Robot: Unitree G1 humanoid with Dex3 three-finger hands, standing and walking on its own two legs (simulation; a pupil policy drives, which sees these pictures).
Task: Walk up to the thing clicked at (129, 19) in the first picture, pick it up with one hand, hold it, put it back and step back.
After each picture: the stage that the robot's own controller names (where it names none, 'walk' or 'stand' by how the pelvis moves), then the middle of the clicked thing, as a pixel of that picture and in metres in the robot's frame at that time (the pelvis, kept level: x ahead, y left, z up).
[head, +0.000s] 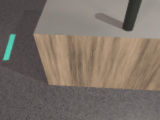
stand; (132, 11) +0.88 -0.27 -0.04
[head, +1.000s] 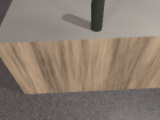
walk; (97, 10) +0.81 -0.03 +0.00
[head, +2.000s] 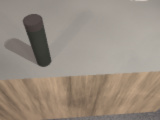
walk; (39, 43) +0.52 +0.24 -0.02
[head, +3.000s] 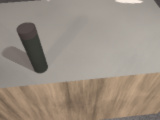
stand; (34, 50) +0.52 +0.23 -0.02
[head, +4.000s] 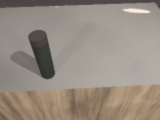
stand; (43, 57) +0.51 +0.20 -0.04
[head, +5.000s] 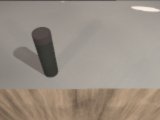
stand; (46, 55) +0.49 +0.19 -0.03
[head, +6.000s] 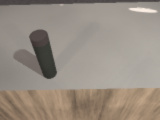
stand; (45, 56) +0.50 +0.20 -0.04
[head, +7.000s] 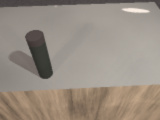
stand; (41, 57) +0.51 +0.21 -0.04
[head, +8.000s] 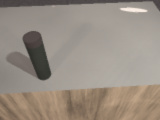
stand; (38, 58) +0.50 +0.22 -0.04
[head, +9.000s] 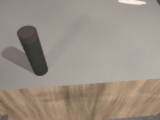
rise first; (34, 53) +0.49 +0.23 -0.04
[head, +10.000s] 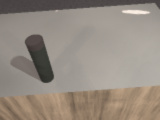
go down; (41, 61) +0.49 +0.23 -0.04
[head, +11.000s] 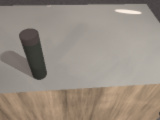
go down; (35, 57) +0.50 +0.22 -0.03
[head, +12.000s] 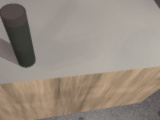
go down; (21, 40) +0.48 +0.21 +0.02
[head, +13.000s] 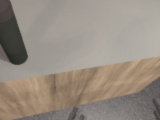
close in; (9, 36) +0.48 +0.22 +0.04
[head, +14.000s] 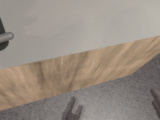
close; out of the picture +0.51 +0.23 +0.08
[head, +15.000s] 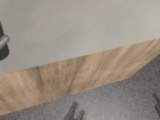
lift; out of the picture +0.50 +0.23 +0.07
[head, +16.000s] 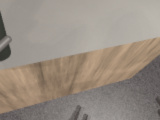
lift; out of the picture +0.50 +0.22 +0.08
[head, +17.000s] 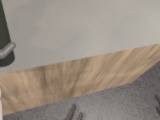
lift; out of the picture +0.48 +0.22 +0.07
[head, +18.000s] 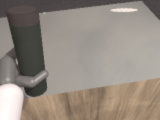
lift; (30, 55) +0.34 +0.16 +0.19
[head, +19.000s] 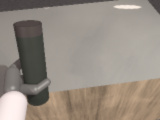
hold; (33, 65) +0.34 +0.17 +0.13
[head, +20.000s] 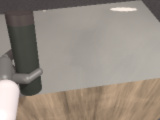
crouch; (26, 55) +0.36 +0.19 +0.15
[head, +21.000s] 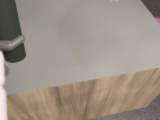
crouch; (6, 22) +0.46 +0.22 +0.18
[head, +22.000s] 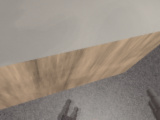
lower; out of the picture +0.53 +0.24 +0.07
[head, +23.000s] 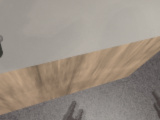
lower; out of the picture +0.51 +0.24 +0.07
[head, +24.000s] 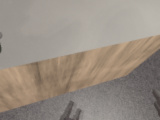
lower; out of the picture +0.51 +0.24 +0.07
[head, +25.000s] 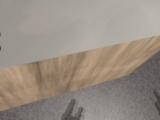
lower; out of the picture +0.51 +0.24 +0.07
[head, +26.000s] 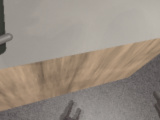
open; out of the picture +0.51 +0.22 +0.07
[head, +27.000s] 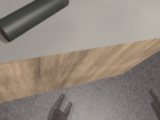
sink last; (35, 13) +0.57 +0.11 -0.02
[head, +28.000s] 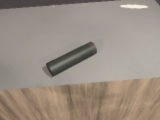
sink last; (72, 58) +0.56 +0.10 -0.07
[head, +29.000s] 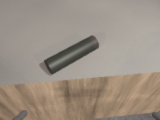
stand; (72, 54) +0.53 +0.08 -0.07
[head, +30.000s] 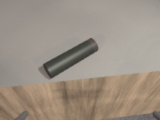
stand; (71, 57) +0.51 +0.08 -0.06
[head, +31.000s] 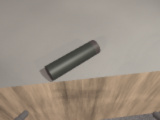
stand; (73, 59) +0.50 +0.07 -0.06
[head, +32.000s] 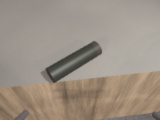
stand; (75, 60) +0.49 +0.06 -0.06
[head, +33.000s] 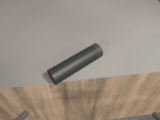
stand; (76, 62) +0.49 +0.06 -0.06
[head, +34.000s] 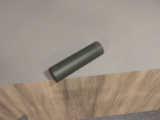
stand; (77, 60) +0.49 +0.05 -0.07
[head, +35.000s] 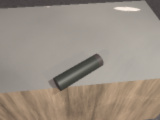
stand; (79, 71) +0.49 +0.04 -0.13
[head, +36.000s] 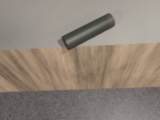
walk; (88, 31) +0.60 +0.02 -0.10
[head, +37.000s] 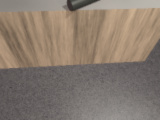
walk; out of the picture +0.95 -0.04 -0.10
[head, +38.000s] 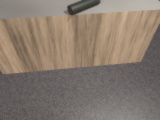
stand; (84, 4) +1.07 +0.02 -0.12
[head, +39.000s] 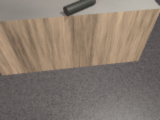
stand; (79, 5) +1.09 +0.04 -0.13
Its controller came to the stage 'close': yes
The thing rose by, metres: 0.22
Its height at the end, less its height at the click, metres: -0.09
